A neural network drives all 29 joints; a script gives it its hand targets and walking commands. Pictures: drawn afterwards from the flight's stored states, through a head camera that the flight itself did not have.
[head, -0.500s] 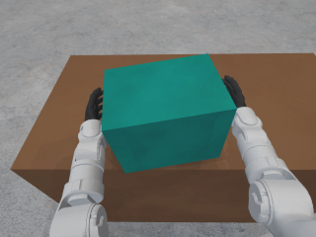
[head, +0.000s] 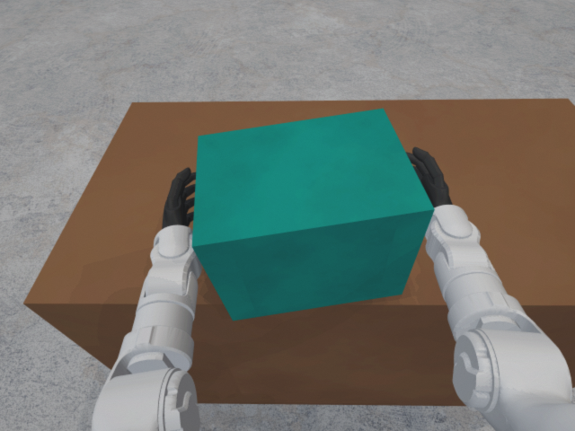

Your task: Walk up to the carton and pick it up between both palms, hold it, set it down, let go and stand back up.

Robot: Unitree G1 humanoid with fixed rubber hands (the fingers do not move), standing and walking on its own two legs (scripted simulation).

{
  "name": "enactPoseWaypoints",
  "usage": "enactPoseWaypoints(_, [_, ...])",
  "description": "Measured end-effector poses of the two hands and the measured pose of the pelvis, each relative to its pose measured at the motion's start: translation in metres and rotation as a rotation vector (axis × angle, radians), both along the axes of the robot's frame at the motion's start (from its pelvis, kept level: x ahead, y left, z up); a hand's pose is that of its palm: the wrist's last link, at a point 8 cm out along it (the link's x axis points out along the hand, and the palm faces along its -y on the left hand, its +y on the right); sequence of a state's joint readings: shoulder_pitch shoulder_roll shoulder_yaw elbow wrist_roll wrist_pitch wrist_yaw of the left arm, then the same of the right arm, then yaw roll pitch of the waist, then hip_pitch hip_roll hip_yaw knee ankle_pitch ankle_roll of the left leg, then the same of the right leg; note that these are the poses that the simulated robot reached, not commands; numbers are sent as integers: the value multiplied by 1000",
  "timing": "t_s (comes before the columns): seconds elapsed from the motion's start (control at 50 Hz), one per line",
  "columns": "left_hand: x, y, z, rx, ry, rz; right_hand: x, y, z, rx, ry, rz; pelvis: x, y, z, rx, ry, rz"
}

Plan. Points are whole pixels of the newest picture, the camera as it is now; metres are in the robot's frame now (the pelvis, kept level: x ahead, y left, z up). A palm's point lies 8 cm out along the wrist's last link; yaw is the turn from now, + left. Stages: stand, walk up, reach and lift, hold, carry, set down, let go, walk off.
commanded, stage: set down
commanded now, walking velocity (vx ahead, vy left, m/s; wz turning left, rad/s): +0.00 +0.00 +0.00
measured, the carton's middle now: (304, 219) +0.41 +0.00 +0.06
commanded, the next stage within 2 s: none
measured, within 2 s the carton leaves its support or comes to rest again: rests again in 0.14 s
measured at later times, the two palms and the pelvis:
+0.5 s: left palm (183, 221) +0.39 +0.18 +0.08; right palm (433, 206) +0.41 -0.19 +0.08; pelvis +0.00 +0.00 +0.00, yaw +0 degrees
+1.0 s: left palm (187, 223) +0.40 +0.18 +0.06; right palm (442, 199) +0.42 -0.21 +0.08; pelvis -0.01 -0.01 -0.01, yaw -1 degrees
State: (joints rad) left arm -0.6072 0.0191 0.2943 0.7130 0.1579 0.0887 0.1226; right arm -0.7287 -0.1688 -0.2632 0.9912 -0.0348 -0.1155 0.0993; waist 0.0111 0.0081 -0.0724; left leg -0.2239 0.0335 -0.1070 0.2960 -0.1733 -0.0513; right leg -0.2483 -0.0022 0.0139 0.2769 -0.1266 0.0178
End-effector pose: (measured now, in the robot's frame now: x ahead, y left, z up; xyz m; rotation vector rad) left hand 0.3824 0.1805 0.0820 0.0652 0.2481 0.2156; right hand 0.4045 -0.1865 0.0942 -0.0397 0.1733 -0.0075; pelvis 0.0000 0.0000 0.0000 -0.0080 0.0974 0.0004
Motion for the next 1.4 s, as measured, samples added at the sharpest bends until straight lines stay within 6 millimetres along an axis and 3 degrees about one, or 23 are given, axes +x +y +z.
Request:
enactPoseWaypoints(0.56, [9, -5, -6, 1, -30, -17, 4, -8, -14, -52, 34, 8, 1, -1, 0, 1, 28, -1])
enactPoseWaypoints(0.9, [18, -5, -20, -161, 6, 59, 18, -14, -12, -28, 54, 47, -12, -2, -8, -2, 160, -7])
enactPoseWaypoints(1.14, [10, -2, -22, -155, 18, 72, 9, -34, -12, -33, 69, 33, -19, -8, -10, 2, 157, -10])
enactPoseWaypoints(1.4, [-11, 22, -18, -145, 0, 89, -13, -53, -12, -17, 82, -3, -31, -9, -12, 4, 131, -10])
